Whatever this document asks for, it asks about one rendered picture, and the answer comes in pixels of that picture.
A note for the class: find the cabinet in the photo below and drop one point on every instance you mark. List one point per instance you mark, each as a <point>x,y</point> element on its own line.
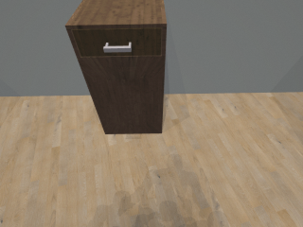
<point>127,91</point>

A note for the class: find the drawer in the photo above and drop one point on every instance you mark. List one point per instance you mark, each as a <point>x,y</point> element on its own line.
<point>145,41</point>

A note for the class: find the handle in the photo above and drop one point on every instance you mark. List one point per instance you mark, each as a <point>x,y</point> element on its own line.
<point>117,48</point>

